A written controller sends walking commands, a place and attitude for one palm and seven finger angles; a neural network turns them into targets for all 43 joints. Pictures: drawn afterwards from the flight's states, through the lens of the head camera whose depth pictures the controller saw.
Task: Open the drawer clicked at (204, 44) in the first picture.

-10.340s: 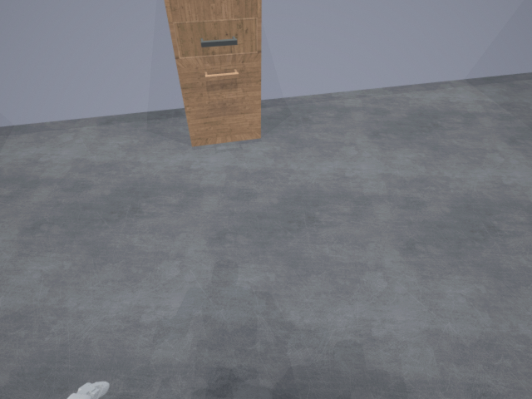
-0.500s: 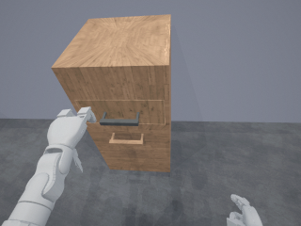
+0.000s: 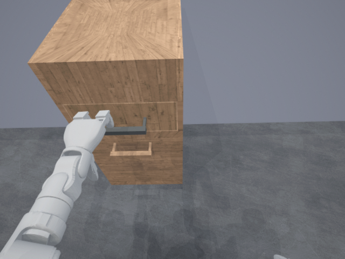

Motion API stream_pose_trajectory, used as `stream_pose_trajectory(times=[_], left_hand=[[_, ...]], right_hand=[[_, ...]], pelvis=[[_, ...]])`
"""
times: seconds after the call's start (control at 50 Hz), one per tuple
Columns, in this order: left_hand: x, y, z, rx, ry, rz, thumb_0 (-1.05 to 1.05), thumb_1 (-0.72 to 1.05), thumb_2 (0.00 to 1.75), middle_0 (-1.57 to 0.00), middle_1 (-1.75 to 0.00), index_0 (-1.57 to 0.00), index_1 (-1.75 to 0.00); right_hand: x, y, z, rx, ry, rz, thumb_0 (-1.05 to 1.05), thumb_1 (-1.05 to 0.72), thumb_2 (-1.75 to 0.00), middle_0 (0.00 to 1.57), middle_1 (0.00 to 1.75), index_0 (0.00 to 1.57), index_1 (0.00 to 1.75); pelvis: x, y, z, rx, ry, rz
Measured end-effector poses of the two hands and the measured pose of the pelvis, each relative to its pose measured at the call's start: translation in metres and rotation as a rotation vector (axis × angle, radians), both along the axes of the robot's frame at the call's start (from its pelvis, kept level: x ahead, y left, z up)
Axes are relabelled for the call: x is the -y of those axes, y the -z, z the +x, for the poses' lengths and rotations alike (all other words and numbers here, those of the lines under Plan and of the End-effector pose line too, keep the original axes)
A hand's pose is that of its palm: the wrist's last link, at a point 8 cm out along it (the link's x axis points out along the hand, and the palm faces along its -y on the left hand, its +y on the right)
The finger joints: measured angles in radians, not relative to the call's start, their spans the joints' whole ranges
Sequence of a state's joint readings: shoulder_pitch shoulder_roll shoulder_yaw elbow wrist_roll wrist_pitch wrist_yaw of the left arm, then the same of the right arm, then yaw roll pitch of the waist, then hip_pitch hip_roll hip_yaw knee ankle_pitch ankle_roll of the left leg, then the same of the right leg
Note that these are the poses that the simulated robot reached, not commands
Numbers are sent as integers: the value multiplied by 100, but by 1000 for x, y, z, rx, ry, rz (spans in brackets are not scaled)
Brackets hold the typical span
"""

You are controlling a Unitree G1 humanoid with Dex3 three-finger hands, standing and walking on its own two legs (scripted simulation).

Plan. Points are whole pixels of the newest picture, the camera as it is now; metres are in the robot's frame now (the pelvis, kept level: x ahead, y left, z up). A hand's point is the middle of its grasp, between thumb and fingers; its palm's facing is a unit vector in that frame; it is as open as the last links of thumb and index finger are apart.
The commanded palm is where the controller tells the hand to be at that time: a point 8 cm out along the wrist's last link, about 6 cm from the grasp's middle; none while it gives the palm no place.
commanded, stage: move the hooked fingers above the handle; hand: left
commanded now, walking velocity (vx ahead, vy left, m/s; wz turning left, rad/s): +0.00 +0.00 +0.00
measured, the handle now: (123, 125) +0.56 +0.22 -0.12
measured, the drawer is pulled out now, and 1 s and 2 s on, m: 0.00 0.00 0.00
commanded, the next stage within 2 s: none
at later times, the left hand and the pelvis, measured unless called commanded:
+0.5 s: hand (111, 134) +0.44 +0.21 -0.02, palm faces -0.03 -0.03 -1.00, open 13.8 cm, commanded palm +0.43 +0.22 +0.03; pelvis -0.01 +0.01 -0.03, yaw -1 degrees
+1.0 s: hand (119, 127) +0.51 +0.21 -0.07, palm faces -0.02 -0.02 -1.00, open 13.8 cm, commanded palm +0.49 +0.21 -0.01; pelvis -0.02 +0.01 -0.07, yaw -2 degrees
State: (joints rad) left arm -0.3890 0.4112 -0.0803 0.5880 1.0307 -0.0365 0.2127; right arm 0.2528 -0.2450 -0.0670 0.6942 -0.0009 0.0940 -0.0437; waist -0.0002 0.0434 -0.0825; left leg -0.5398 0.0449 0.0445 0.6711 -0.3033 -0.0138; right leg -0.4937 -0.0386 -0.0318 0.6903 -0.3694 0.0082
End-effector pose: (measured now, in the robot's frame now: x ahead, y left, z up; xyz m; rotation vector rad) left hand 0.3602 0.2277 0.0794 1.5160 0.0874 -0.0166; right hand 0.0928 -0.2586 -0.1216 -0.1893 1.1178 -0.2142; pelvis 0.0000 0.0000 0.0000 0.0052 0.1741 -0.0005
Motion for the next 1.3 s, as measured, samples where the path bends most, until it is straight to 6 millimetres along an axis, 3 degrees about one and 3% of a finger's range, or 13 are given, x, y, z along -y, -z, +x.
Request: stream_pose_trajectory(times=[0.08, 0.28, 0.5, 0.7, 0.88, 1.0, 1.16, 1.3], left_hand=[[3, 8, 10, 13, 35, -11, 0, -49, 31, -31, -120, -32, -120], [-11, 29, 31, 30, -26, 54, 0, -49, 31, -31, -120, -32, -120], [18, 42, 65, 33, 44, 23, 0, -49, 31, -32, -120, -32, -120], [-1, 71, 85, -34, -57, 86, 0, -49, 31, -31, -120, -32, -120], [19, 83, 110, 3, 44, 31, 0, -49, 31, -32, -120, -32, -120], [17, 95, 130, 45, -21, 38, 0, -49, 31, -31, -120, -32, -120], [-5, 98, 120, -49, -92, 71, 0, -49, 31, -31, -120, -32, -120], [12, 82, 111, -36, 36, 21, 0, -49, 31, -32, -120, -32, -120]], right_hand=[[3, 2, -18, -39, 34, -15, 1, -90, -90, 20, 30, 20, 30], [5, 14, -46, -113, 60, -18, 1, -90, -90, 20, 30, 20, 30], [6, 22, -71, -155, 98, -35, 1, -90, -90, 20, 30, 20, 30], [7, 33, -105, -247, 130, -39, 1, -90, -90, 20, 30, 20, 30], [9, 40, -129, -316, 149, -82, 1, -90, -90, 20, 30, 20, 30], [6, 49, -139, -341, 164, -73, 1, -90, -90, 20, 30, 20, 30], [-9, 51, -141, -368, 173, -23, 1, -90, -90, 20, 30, 20, 30], [-11, 43, -126, -329, 149, -40, 1, -90, -90, 20, 30, 20, 30]], pelvis=[[-2, 3, 0, -18, 8, -1], [-5, 14, -6, -83, 5, -10], [-6, 25, -10, -144, 9, -17], [-5, 38, -14, -214, 16, -19], [-6, 55, -14, -273, 8, -36], [-9, 66, -17, -313, 20, -39], [-12, 59, -14, -303, 31, -35], [-12, 52, -8, -270, 11, -44]])
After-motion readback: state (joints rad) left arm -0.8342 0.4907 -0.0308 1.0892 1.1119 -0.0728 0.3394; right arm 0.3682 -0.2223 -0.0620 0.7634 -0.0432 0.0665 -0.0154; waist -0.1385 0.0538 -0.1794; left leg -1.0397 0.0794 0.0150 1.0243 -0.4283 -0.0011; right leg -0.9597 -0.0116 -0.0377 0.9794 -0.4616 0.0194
